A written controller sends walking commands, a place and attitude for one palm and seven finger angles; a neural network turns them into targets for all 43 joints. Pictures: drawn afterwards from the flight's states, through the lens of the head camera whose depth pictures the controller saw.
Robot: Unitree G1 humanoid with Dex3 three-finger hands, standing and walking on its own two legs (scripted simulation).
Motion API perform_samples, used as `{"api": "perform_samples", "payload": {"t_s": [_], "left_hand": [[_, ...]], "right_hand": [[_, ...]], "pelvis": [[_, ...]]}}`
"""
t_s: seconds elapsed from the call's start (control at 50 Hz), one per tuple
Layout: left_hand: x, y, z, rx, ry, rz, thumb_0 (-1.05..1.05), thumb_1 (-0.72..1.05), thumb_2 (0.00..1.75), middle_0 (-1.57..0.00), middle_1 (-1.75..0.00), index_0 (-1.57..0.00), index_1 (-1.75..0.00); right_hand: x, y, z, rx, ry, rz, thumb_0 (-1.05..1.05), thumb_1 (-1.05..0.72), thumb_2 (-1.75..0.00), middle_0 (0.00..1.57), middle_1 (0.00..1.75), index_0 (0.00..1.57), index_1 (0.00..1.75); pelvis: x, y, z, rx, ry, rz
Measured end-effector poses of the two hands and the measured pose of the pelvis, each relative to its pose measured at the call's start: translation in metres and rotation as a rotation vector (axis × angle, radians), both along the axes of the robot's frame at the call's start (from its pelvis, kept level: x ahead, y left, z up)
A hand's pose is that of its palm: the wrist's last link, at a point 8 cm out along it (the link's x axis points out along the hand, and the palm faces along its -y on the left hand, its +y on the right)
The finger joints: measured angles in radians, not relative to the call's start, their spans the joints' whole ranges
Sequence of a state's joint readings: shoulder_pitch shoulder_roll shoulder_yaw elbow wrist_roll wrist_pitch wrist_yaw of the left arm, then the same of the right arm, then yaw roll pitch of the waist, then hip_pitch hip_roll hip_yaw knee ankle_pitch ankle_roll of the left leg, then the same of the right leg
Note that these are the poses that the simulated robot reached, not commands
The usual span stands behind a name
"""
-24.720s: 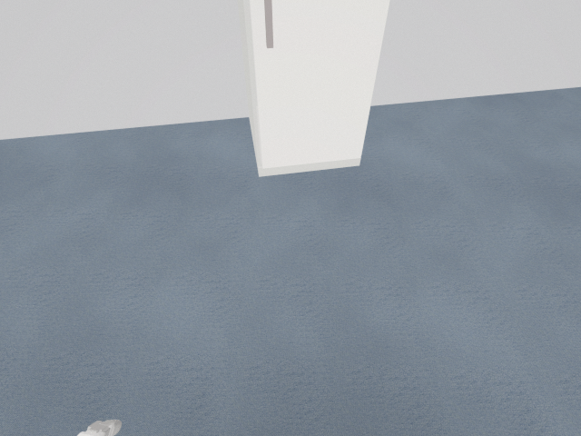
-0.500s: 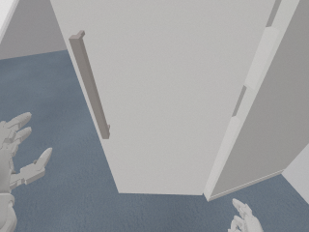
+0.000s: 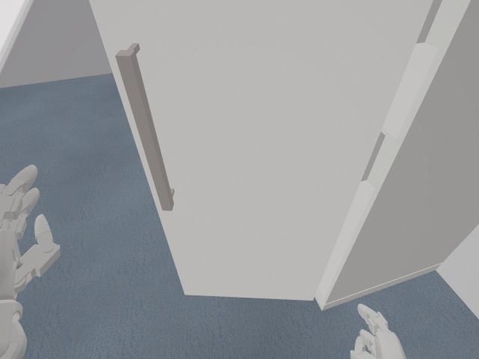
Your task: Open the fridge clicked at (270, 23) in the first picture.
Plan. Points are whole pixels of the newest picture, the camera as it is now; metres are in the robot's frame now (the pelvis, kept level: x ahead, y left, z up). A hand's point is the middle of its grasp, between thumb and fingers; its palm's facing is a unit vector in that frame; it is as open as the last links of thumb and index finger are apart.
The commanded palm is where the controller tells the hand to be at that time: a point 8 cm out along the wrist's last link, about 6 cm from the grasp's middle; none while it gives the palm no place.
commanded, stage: step back with the hand held close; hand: left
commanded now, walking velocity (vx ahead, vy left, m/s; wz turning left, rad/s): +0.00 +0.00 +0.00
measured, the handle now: (154, 140) +0.47 +0.25 +0.12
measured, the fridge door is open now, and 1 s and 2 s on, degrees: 69 69 69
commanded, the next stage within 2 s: stop stepping back and stand still in 1.40 s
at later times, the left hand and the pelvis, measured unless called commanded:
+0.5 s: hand (31, 268) +0.16 +0.29 +0.15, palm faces +0.39 -0.77 -0.51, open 7.4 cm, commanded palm +0.10 +0.32 +0.17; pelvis -0.04 +0.02 -0.01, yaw -1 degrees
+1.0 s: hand out of the picture +0.06 +0.29 +0.16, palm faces +0.54 -0.70 -0.47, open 7.4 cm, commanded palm -0.01 +0.31 +0.17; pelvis -0.12 +0.00 -0.03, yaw +5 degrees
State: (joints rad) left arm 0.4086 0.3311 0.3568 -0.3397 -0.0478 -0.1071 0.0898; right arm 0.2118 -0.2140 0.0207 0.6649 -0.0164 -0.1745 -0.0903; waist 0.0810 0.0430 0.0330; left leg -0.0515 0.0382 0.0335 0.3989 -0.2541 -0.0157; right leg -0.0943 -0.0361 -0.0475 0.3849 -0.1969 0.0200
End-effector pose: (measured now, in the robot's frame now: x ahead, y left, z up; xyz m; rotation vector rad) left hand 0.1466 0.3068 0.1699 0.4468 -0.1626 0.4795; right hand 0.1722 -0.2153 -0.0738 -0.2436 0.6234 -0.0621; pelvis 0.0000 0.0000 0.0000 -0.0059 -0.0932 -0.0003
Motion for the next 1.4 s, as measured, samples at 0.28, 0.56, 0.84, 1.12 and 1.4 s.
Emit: {"api": "perform_samples", "payload": {"t_s": [0.28,0.56,0.84,1.12,1.4], "left_hand": [[0.009,0.002,0.0,0.076,0.018,-0.074,0.02,0.89,0.9,-0.21,-0.3,-0.21,-0.3],[-0.038,0.021,0.002,0.173,-0.007,-0.081,0.02,0.89,0.9,-0.22,-0.3,-0.22,-0.3],[-0.095,0.016,0.001,0.217,-0.138,-0.038,0.02,0.89,0.9,-0.22,-0.3,-0.22,-0.3],[-0.149,0.014,0.005,0.202,-0.155,-0.029,0.02,0.89,0.9,-0.22,-0.3,-0.22,-0.3],[-0.21,-0.003,0.005,0.121,-0.116,0.024,0.02,0.89,0.9,-0.21,-0.3,-0.22,-0.3]], "right_hand": [[-0.009,-0.005,0.004,-0.027,0.043,-0.059,0.01,-0.9,-0.89,0.21,0.3,0.2,0.3],[-0.054,0.001,0.004,-0.047,0.042,-0.088,0.01,-0.9,-0.9,0.2,0.3,0.2,0.29],[-0.109,0.002,-0.016,-0.052,0.054,-0.025,0.01,-0.9,-0.89,0.21,0.3,0.2,0.3],[-0.139,0.0,-0.015,-0.062,0.034,0.011,0.01,-0.9,-0.89,0.2,0.3,0.2,0.3],[-0.185,0.009,-0.01,-0.01,0.076,0.068,0.01,-0.9,-0.89,0.2,0.3,0.2,0.3]], "pelvis": [[-0.01,0.011,-0.002,-0.004,0.085,-0.008],[-0.053,0.021,-0.012,0.006,0.083,-0.006],[-0.095,0.01,-0.028,-0.013,0.068,0.087],[-0.149,0.007,-0.028,-0.035,0.068,0.112],[-0.202,-0.008,-0.01,0.039,0.115,0.032]]}}
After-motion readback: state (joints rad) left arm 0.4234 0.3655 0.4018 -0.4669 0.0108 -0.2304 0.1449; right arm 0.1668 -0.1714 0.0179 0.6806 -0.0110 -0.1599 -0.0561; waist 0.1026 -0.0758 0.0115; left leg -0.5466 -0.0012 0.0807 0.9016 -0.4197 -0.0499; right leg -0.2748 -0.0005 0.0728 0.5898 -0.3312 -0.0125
